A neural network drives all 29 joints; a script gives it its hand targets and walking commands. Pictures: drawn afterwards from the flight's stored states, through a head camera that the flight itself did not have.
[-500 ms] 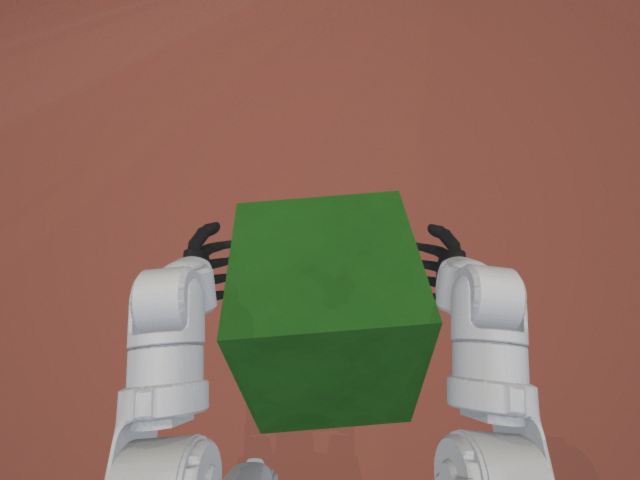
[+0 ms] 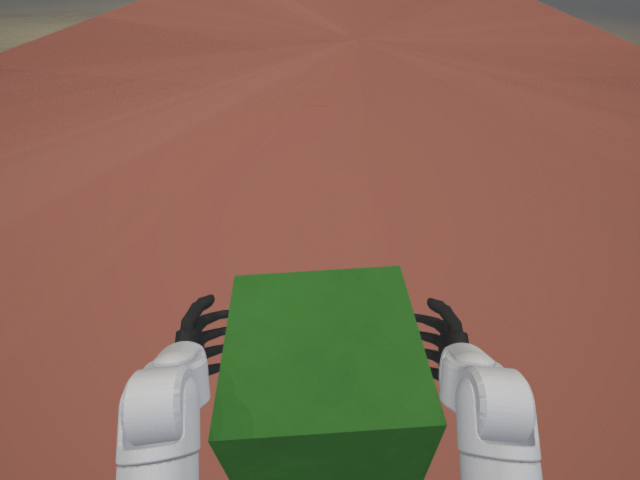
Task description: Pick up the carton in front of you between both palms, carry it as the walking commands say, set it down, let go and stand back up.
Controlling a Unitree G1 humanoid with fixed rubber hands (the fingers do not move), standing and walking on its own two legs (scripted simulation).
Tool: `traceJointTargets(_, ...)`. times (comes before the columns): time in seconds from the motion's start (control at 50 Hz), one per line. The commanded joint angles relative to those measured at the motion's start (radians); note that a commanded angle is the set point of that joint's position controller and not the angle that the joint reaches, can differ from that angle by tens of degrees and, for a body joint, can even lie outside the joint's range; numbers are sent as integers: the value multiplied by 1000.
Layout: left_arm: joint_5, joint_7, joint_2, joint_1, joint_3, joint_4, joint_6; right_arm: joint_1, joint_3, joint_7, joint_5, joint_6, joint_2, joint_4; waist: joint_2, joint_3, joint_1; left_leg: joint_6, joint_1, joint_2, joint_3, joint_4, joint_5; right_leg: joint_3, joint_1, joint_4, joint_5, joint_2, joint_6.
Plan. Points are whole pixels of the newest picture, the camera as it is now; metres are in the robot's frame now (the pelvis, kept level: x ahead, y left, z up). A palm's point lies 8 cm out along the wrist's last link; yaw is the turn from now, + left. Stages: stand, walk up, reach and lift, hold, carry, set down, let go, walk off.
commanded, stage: carry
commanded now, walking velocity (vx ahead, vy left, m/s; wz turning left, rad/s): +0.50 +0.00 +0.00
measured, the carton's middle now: (324, 394) +0.26 -0.01 +0.01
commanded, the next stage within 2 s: none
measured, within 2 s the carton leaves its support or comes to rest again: neither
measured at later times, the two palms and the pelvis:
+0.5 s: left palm (250, 214) +0.55 +0.11 +0.08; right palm (416, 212) +0.57 -0.19 +0.07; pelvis +0.30 -0.06 +0.00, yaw +3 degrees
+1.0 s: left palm (256, 164) +0.74 +0.11 +0.07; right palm (396, 167) +0.74 -0.19 +0.07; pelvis +0.47 -0.03 -0.01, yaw +0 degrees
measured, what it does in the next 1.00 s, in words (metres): walks ahead: right foot, then left foot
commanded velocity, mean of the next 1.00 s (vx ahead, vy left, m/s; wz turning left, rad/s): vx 0.16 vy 0.00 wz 0.00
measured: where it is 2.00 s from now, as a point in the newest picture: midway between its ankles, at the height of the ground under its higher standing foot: (324, 477)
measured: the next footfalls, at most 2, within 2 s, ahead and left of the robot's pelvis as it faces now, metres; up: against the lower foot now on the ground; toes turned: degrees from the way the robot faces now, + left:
right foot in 0.20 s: +0.32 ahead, -0.15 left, +0.00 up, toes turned -11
left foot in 0.62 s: +0.52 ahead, +0.07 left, +0.00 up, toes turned -10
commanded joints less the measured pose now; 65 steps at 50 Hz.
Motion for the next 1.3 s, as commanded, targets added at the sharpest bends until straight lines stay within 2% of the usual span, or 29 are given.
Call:
traceJointTargets(0.0,-399,-239,-915,-452,-719,-35,4,-512,691,291,430,-7,902,-74,139,-60,16,77,38,227,-148,-195,21,-54,13,-174,129,4,13)
traceJointTargets(0.08,-414,-240,-875,-468,-721,-35,17,-497,675,282,404,0,860,-58,157,-18,11,57,98,217,-104,-146,85,-85,36,-266,213,13,-2)
traceJointTargets(0.12,-423,-242,-860,-477,-717,-33,24,-493,670,276,395,5,848,-46,166,-8,9,42,114,216,-81,-88,112,-117,97,-300,184,25,-14)
traceJointTargets(0.16,-425,-245,-853,-446,-702,-8,27,-495,669,270,388,10,845,-38,122,-49,29,8,55,174,-12,118,246,-182,311,-346,96,85,-24)
traceJointTargets(0.18,-422,-248,-855,-439,-693,3,27,-485,669,268,384,13,837,-30,59,-120,43,-24,-56,145,21,322,250,-116,517,-341,42,42,-32)
traceJointTargets(0.2,-412,-249,-842,-427,-679,26,22,-510,681,267,394,21,847,-58,-190,-217,56,-83,-288,46,10,636,77,313,713,-463,-110,-216,-134)
traceJointTargets(0.22,-410,-249,-866,-399,-672,47,12,-535,687,269,404,23,859,-71,-374,-243,58,-89,-488,-37,-62,828,-264,582,805,-592,-44,-313,-225)
traceJointTargets(0.24,-423,-252,-896,-422,-678,18,6,-550,699,273,410,15,900,-56,-281,-240,55,-57,-554,22,-160,948,-288,513,787,-567,71,-319,-228)
traceJointTargets(0.26,-431,-255,-940,-433,-688,3,-4,-553,701,277,420,3,929,-61,-185,-249,53,-35,-553,65,-188,974,-250,430,732,-539,140,-297,-213)
traceJointTargets(0.28,-435,-259,-975,-454,-701,-17,-15,-556,711,280,426,-11,957,-69,-89,-232,46,-27,-541,106,-204,930,-179,351,667,-544,134,-279,-183)
traceJointTargets(0.3,-442,-263,-999,-470,-714,-31,-26,-552,719,280,429,-25,974,-82,-54,-220,42,-30,-507,131,-207,855,-120,279,604,-574,102,-258,-154)
traceJointTargets(0.32,-448,-265,-1013,-473,-723,-39,-37,-548,727,278,422,-36,984,-94,-77,-222,41,-35,-470,126,-185,803,-82,218,569,-595,75,-239,-136)
traceJointTargets(0.36,-454,-270,-1007,-449,-726,-60,-49,-507,734,270,407,-54,1003,-94,-114,-209,42,-51,-435,104,-139,689,-58,115,535,-608,178,-210,-137)
traceJointTargets(0.42,-460,-275,-976,-399,-737,-83,-54,-437,729,256,384,-67,984,-109,-128,-190,40,-71,-425,74,-86,484,-19,5,564,-561,425,-177,-146)
traceJointTargets(0.5,-446,-265,-915,-379,-735,-132,-45,-436,727,251,391,-53,924,-170,-158,-165,43,-68,-315,22,-30,293,133,-86,551,-500,616,-148,-110)
traceJointTargets(0.54,-434,-257,-883,-370,-726,-137,-30,-442,720,254,399,-34,884,-177,-144,-153,44,-63,-226,13,-12,191,229,-112,541,-438,573,-128,-83)
traceJointTargets(0.58,-420,-250,-846,-369,-715,-125,-11,-435,702,260,396,-15,844,-164,-87,-128,36,-66,-56,19,15,15,402,-142,470,-323,458,-86,-29)
traceJointTargets(0.6,-410,-247,-824,-369,-705,-106,-2,-436,688,264,391,-2,822,-149,-61,-145,37,-62,85,100,-45,36,552,-135,379,-269,322,-74,7)
traceJointTargets(0.62,-408,-243,-809,-391,-703,-101,14,-446,671,268,389,7,807,-123,95,-209,35,2,276,268,-205,151,981,-109,250,-143,22,-26,42)
traceJointTargets(0.64,-413,-241,-804,-400,-710,-94,29,-419,658,270,379,9,806,-76,203,-288,22,112,392,344,-306,172,1069,-50,169,-104,-188,11,52)
traceJointTargets(0.66,-421,-243,-813,-423,-721,-103,33,-395,648,273,379,5,828,-54,227,-287,20,137,341,355,-333,123,957,-26,165,-104,-309,16,44)
traceJointTargets(0.68,-428,-246,-836,-453,-728,-92,33,-409,642,275,384,2,855,-47,200,-274,21,123,301,337,-316,92,849,0,180,-156,-339,16,35)
traceJointTargets(0.7,-432,-249,-864,-463,-730,-80,29,-427,646,277,387,-2,883,-44,172,-269,24,96,255,311,-277,72,739,5,226,-256,-301,13,29)
traceJointTargets(0.76,-442,-255,-924,-506,-746,-86,10,-484,661,283,396,-17,937,-63,122,-258,28,10,142,215,-151,95,480,-6,367,-443,-4,-11,33)
traceJointTargets(0.8,-446,-254,-931,-526,-745,-97,6,-530,676,283,410,-19,946,-87,40,-247,24,3,112,179,-116,171,566,7,397,-357,234,-53,27)
traceJointTargets(0.88,-414,-251,-911,-428,-722,-28,4,-482,677,277,395,-17,908,-54,3,-269,27,10,81,165,-97,269,763,-3,412,-283,472,-49,22)
traceJointTargets(0.94,-399,-251,-916,-428,-719,-5,-16,-492,695,282,396,-30,920,-36,2,-261,30,10,71,158,-89,286,773,-5,397,-272,484,-37,21)
traceJointTargets(1.1,-357,-266,-921,-428,-713,75,-126,-482,696,294,345,-137,925,40,-25,-219,32,-14,17,137,-73,287,569,13,434,-288,610,-56,4)
traceJointTargets(1.28,-275,-263,-849,-402,-647,143,-273,-438,628,284,255,-283,852,113,-26,-192,30,-16,4,143,-75,289,416,12,418,-300,526,-68,-16)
